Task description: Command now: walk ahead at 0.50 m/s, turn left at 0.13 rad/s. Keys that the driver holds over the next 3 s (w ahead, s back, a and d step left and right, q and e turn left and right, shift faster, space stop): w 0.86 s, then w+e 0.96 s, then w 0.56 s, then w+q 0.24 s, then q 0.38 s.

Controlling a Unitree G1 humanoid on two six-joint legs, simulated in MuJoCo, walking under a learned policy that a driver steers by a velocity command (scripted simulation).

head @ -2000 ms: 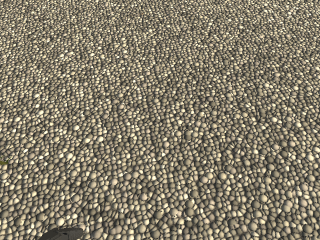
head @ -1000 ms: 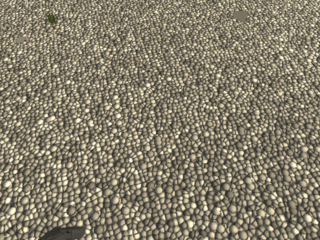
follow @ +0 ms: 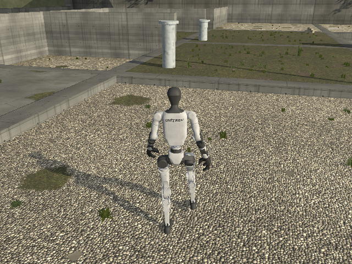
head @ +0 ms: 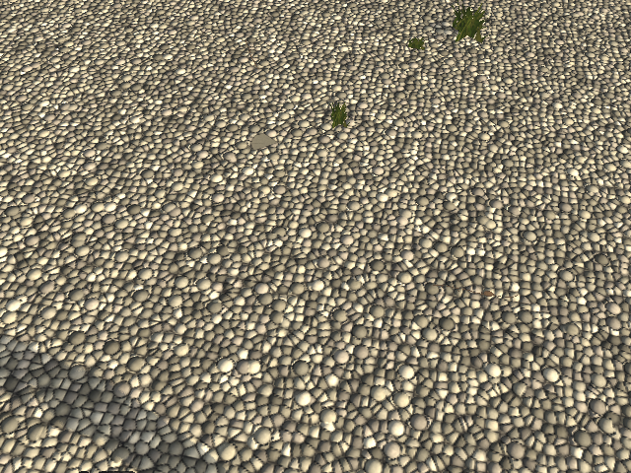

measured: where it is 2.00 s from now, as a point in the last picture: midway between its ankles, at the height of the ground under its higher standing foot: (344, 224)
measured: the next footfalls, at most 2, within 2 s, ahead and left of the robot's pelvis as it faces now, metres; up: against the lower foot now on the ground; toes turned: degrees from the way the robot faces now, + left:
right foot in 0.14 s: +0.27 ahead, -0.14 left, +0.00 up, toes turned -1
left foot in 0.66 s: +0.56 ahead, +0.11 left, +0.00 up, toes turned +3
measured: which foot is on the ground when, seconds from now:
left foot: down 0.00-0.14, up 0.16-0.64, down 0.66-1.00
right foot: up 0.00-0.12, down 0.14-0.68, up 0.70-1.00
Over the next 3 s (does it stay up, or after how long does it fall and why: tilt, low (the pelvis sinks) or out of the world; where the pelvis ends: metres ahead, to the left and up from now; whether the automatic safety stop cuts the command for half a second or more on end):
stays up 1.55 -0.37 0.00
